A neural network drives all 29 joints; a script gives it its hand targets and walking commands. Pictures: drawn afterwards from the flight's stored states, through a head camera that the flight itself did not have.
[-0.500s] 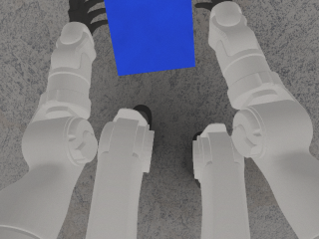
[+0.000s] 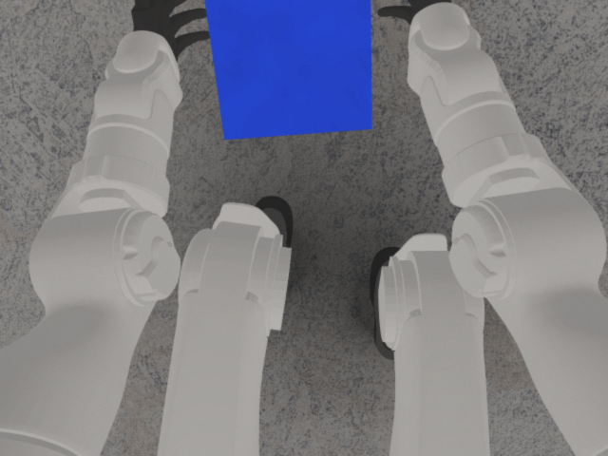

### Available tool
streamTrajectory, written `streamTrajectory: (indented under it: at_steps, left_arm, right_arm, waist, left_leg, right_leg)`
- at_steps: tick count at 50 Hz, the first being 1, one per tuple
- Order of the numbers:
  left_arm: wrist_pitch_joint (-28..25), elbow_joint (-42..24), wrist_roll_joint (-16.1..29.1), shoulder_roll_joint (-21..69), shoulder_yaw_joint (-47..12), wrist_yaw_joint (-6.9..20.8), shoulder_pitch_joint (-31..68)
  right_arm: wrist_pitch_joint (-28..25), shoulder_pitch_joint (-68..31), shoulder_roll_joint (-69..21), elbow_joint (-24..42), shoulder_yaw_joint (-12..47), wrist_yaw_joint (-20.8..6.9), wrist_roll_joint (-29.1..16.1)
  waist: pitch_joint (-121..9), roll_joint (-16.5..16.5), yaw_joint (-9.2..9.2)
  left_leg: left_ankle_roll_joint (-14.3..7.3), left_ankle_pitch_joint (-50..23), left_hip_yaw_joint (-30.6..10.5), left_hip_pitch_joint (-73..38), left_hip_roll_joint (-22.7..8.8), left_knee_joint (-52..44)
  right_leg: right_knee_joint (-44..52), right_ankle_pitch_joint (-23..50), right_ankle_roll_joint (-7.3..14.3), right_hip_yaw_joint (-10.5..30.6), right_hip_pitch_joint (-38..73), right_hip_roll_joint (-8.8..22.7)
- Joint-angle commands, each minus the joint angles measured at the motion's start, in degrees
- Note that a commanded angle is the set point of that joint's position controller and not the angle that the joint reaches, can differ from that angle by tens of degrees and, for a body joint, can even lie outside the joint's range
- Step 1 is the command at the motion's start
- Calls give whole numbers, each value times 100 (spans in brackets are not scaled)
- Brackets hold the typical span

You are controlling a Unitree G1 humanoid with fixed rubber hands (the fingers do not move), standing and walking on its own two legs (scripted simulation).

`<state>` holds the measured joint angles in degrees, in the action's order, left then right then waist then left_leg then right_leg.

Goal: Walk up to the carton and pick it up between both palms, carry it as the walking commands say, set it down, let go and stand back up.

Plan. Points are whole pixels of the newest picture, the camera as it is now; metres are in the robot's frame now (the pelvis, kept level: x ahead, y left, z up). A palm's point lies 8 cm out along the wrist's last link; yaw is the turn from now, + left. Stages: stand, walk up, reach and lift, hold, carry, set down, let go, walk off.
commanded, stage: set down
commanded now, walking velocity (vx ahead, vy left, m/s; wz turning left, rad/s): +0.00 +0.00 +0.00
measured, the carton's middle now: (291, 21) +0.53 +0.13 -0.29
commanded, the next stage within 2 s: none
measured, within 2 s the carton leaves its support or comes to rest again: rests again in 0.34 s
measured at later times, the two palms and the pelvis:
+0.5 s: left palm (156, 40) +0.47 +0.26 -0.20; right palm (420, 14) +0.53 -0.02 -0.21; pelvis +0.00 +0.01 -0.01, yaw -1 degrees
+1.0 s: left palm (156, 43) +0.47 +0.26 -0.21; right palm (418, 15) +0.53 -0.02 -0.21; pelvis +0.00 +0.01 -0.01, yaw +0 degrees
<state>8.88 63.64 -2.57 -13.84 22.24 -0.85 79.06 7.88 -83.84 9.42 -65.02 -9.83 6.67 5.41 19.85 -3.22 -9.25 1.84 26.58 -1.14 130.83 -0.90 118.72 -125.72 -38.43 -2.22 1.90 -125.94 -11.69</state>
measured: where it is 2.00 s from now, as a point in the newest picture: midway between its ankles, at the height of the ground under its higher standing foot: (326, 296)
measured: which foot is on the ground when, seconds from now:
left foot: down 0.00-1.00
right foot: down 0.00-1.00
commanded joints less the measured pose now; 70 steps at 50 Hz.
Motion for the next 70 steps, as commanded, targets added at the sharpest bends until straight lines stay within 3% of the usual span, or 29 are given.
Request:
streamTrajectory:
  at_steps: [1, 3, 5, 8, 15, 20, 23, 25, 28, 30, 36, 41, 42, 43, 44, 48, 49, 51, 52, 55, 57, 58, 60, 62, 63, 64, 65, 69, 70]
  left_arm:
    - [-409, -1050, 422, 3980, -1152, 967, 2983]
    - [-436, -1000, 353, 3828, -937, 924, 2866]
    - [-432, -728, 423, 3986, -985, 959, 2783]
    - [-407, -682, 412, 3664, -990, 939, 2860]
    - [-524, -829, 529, 3714, -1038, 915, 3041]
    - [-521, -680, 525, 3582, -1064, 942, 2842]
    - [-502, -533, 527, 3679, -935, 978, 2648]
    - [-508, -599, 473, 3500, -814, 984, 2840]
    - [-428, -248, 548, 3606, -956, 992, 2823]
    - [-487, -207, 338, 3419, -752, 922, 2650]
    - [-624, -501, 515, 2815, -764, 766, 2574]
    - [-766, -228, 375, 2059, -465, 588, 2254]
    - [-769, -145, 338, 1946, -342, 567, 2225]
    - [-856, -217, 509, 1739, -474, 463, 2191]
    - [-808, 198, 400, 1917, -254, 469, 1841]
    - [-919, 195, 604, 1221, -453, 253, 1832]
    - [-1026, 249, 548, 737, -259, 171, 1544]
    - [-1087, 212, 729, -20, -324, 28, 1799]
    - [-1138, 111, 687, -279, -94, -18, 1720]
    - [-1112, 489, 654, -895, 68, -142, 1467]
    - [-1148, 575, 732, -981, -130, -164, 1367]
    - [-1142, 824, 719, -900, -125, -193, 1150]
    - [-1265, 77, 1024, -1054, -309, -166, 1703]
    - [-1188, 524, 891, -1040, -242, -223, 1349]
    - [-1186, 437, 1083, -1025, -232, -182, 1505]
    - [-1146, 482, 1162, -651, -523, -153, 1469]
    - [-1091, 770, 1036, -810, -408, -150, 1246]
    - [-1170, -233, 1248, -1003, -438, -222, 1423]
    - [-1089, 568, 1126, -1075, -423, -238, 1328]
  right_arm:
    - [-371, -2722, -3920, 949, 1034, -1010, -227]
    - [-396, -3071, -3974, 1294, 1322, -1049, -459]
    - [-348, -2903, -3838, 1026, 1257, -1049, -279]
    - [-358, -2924, -3754, 1048, 1388, -1063, -444]
    - [-400, -2915, -3530, 1121, 1178, -1027, -329]
    - [-333, -2669, -3787, 763, 1301, -1091, -466]
    - [-406, -2852, -3289, 1028, 1114, -1061, -272]
    - [-360, -2771, -3453, 956, 1139, -1057, -309]
    - [-319, -2656, -3145, 830, 937, -1072, -88]
    - [-345, -2733, -3243, 918, 1111, -1083, -241]
    - [-375, -2319, -2691, 782, 909, -991, -83]
    - [-380, -2190, -2091, 536, 687, -844, -110]
    - [-368, -2479, -2059, 872, 875, -832, -288]
    - [-426, -2366, -1756, 866, 950, -760, -249]
    - [-465, -2549, -1468, 874, 1024, -721, -288]
    - [-510, -2355, -775, 817, 870, -538, -513]
    - [-561, -2297, -390, 848, 862, -449, -543]
    - [-538, -2370, 500, 733, 662, -281, -419]
    - [-514, -2257, 521, 677, 887, -217, -506]
    - [-449, -2048, 1002, 381, 956, -136, -505]
    - [-404, -2011, 931, 233, 1016, -176, -911]
    - [-425, -1819, 866, -113, 1077, -196, -833]
    - [-541, -2466, 613, 712, 1363, -221, -1247]
    - [-468, -2214, 1251, 175, 1175, -223, -1206]
    - [-492, -2497, 818, 529, 1619, -254, -1380]
    - [-515, -2259, 1056, 359, 1509, -230, -1301]
    - [-444, -2274, 1141, 246, 1298, -263, -1368]
    - [-533, -2385, 1070, 1175, 1452, -132, -1406]
    - [-377, -2142, 1178, 157, 1343, -158, -1327]
  waist:
    - [-5249, -559, -248]
    - [-5491, -734, -624]
    - [-5205, -844, -358]
    - [-5263, -770, -605]
    - [-4989, -766, -315]
    - [-5046, -570, -566]
    - [-4969, -804, -118]
    - [-4871, -652, -506]
    - [-4754, -629, -85]
    - [-4723, -782, -442]
    - [-4969, -699, -128]
    - [-4688, -576, -308]
    - [-4876, -652, -589]
    - [-5135, -937, -264]
    - [-4840, -490, -443]
    - [-5255, -334, -182]
    - [-5099, -356, -406]
    - [-5078, -445, -74]
    - [-5046, -452, -428]
    - [-4698, -940, -456]
    - [-5032, -451, -722]
    - [-4920, -706, -515]
    - [-5348, -853, -704]
    - [-4843, -307, -744]
    - [-5433, -981, -870]
    - [-5279, -544, -591]
    - [-5120, -419, -731]
    - [-5953, -585, -582]
    - [-5535, -417, -488]
  left_leg:
    - [-224, -2441, 59, -3385, 483, -254]
    - [-278, -2408, 205, -3441, 489, -191]
    - [-231, -2367, 130, -3247, 510, -149]
    - [-276, -2117, 136, -3186, 390, -185]
    - [-265, -1904, 71, -3130, 412, -256]
    - [-266, -2257, 100, -3070, 381, -114]
    - [-237, -2088, -10, -3049, 457, -184]
    - [-267, -2016, 142, -2815, 386, -54]
    - [-235, -2097, -30, -3032, 449, -174]
    - [-293, -2186, 19, -3060, 384, -113]
    - [-193, -2164, -34, -3273, 404, -86]
    - [-212, -1956, 68, -2958, 339, -284]
    - [-242, -1868, 135, -2971, 355, -228]
    - [-214, -2225, -58, -3252, 343, -228]
    - [-215, -2350, 180, -3056, 333, -119]
    - [-163, -2311, -106, -3679, 267, -325]
    - [-138, -2233, -15, -3415, 260, -271]
    - [-79, -2115, -77, -3216, 164, -246]
    - [-100, -2395, 61, -3033, 182, -206]
    - [-120, -1710, 87, -2641, 127, -352]
    - [-156, -1972, 25, -3097, 37, -329]
    - [-160, -1893, 63, -2889, 116, -320]
    - [-228, -2116, -12, -3142, 60, -408]
    - [-147, -1987, 40, -3108, 72, -335]
    - [-258, -2179, -77, -3306, -34, -216]
    - [-99, -2224, -65, -3139, 3, -219]
    - [-147, -1830, -46, -3185, -52, -328]
    - [-203, -2525, -20, -3746, 63, -357]
    - [-131, -2280, -7, -3843, -2, -284]
  right_leg:
    - [1056, 1900, 272, -70, 725, 115]
    - [1070, 1949, 215, -6, 1148, 154]
    - [1033, 1833, 187, -68, 924, 165]
    - [1012, 1669, 228, 22, 933, 225]
    - [1001, 1548, 291, -36, 958, 192]
    - [921, 1879, 283, 70, 901, 232]
    - [961, 1629, 241, -144, 728, 220]
    - [1077, 1720, 290, 183, 1145, 280]
    - [963, 1667, 315, -14, 732, 239]
    - [982, 1694, 243, 47, 751, 239]
    - [865, 1647, 260, -91, 888, 347]
    - [895, 1677, 277, 3, 907, 353]
    - [885, 1529, 210, 30, 1165, 384]
    - [775, 1799, 148, -124, 1093, 316]
    - [899, 1831, 216, 93, 1091, 398]
    - [824, 1728, 137, -118, 1071, 387]
    - [828, 1652, 105, -100, 991, 447]
    - [825, 1656, 109, 19, 1169, 554]
    - [850, 1947, 119, 117, 1119, 573]
    - [969, 1373, 83, 112, 1374, 654]
    - [828, 1570, 48, 150, 1365, 645]
    - [851, 1538, 44, 49, 1307, 616]
    - [807, 1784, 49, 76, 1514, 645]
    - [819, 1310, 76, 120, 838, 707]
    - [812, 1612, -3, 93, 1519, 737]
    - [755, 1720, 47, 40, 1319, 712]
    - [811, 1367, 29, 57, 1423, 746]
    - [894, 1868, 68, -1, 1699, 660]
    - [964, 1417, 6, -42, 1281, 691]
